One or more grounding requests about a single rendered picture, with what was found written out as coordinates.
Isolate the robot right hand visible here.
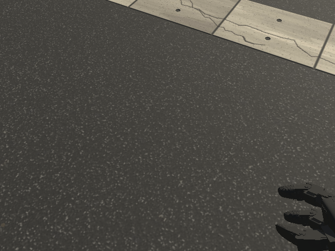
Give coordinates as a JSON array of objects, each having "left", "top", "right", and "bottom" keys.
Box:
[{"left": 275, "top": 182, "right": 335, "bottom": 251}]

